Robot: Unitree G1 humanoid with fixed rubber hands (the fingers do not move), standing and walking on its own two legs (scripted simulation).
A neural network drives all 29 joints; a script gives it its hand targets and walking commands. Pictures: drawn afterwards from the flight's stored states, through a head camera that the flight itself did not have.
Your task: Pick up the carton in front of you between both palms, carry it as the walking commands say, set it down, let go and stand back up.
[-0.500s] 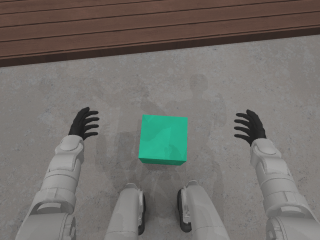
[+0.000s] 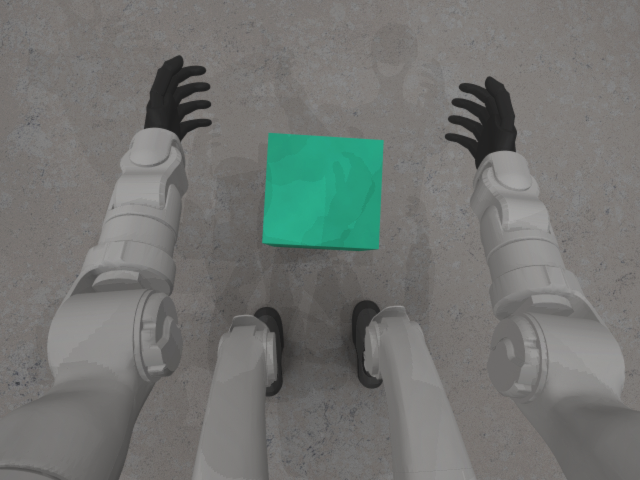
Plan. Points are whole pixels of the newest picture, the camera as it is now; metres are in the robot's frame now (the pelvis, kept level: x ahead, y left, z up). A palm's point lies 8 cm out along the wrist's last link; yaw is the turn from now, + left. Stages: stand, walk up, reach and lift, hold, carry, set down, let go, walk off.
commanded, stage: reach and lift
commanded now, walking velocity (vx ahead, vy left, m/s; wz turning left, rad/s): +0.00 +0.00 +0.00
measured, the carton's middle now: (320, 200) +0.46 -0.02 -0.49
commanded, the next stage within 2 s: none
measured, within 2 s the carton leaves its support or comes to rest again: leaves its support in 1.58 s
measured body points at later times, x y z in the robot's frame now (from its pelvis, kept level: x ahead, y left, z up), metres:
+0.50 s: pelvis -0.03 +0.00 -0.19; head +0.31 +0.00 +0.10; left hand +0.49 +0.17 -0.36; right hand +0.46 -0.22 -0.36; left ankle +0.08 +0.12 -0.58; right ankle +0.09 -0.12 -0.58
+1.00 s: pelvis -0.04 +0.00 -0.24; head +0.32 -0.01 +0.03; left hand +0.50 +0.16 -0.42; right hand +0.47 -0.21 -0.42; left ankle +0.08 +0.12 -0.58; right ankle +0.09 -0.12 -0.58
